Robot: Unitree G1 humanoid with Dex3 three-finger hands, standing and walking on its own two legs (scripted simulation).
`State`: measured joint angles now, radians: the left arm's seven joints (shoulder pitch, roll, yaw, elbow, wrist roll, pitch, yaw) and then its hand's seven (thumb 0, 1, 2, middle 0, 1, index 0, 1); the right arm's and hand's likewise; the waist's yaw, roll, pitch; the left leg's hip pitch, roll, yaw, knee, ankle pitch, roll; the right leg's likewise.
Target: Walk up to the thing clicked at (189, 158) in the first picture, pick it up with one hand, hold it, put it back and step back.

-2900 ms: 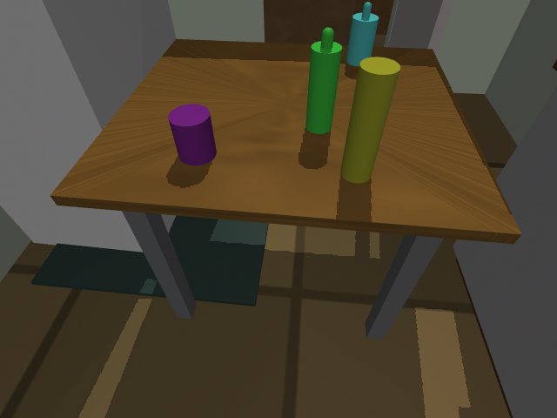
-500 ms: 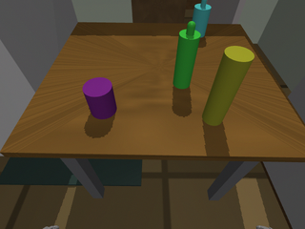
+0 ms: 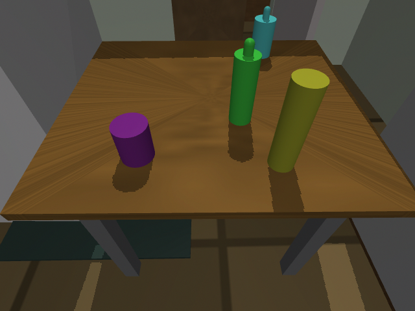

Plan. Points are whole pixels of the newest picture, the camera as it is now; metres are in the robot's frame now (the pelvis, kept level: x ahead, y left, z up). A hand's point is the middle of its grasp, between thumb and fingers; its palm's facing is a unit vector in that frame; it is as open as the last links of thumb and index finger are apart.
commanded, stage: walk up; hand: left
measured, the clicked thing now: (130, 136) +0.53 +0.21 +0.02
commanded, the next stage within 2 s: stand in 0.20 s
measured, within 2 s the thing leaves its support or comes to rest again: neither
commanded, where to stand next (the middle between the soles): +0.04 -0.01 m, yaw +1 degrees
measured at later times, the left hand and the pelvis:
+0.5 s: hand out of the picture +0.09 +0.26 -0.15, palm faces +0.00 -0.94 -0.34, open 7.4 cm; pelvis +0.01 +0.01 +0.00, yaw +1 degrees
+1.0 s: hand out of the picture +0.10 +0.27 -0.15, palm faces +0.01 -0.94 -0.35, open 7.4 cm; pelvis +0.03 +0.01 +0.00, yaw +2 degrees
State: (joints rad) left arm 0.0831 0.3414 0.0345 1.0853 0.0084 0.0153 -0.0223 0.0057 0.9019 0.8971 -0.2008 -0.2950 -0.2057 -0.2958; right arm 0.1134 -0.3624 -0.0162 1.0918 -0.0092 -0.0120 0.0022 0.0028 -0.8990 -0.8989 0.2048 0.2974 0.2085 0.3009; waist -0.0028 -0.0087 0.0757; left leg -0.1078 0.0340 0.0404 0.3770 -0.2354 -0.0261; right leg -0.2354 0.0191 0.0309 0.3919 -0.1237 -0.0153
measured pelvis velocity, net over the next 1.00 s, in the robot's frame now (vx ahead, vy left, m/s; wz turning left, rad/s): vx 0.03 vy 0.01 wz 0.04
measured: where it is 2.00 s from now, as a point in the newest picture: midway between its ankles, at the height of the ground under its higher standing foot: outside the picture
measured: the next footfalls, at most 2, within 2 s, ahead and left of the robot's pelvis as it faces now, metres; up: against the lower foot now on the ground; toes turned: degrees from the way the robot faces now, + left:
none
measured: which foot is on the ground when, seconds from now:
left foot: down 0.00-1.00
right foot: down 0.00-1.00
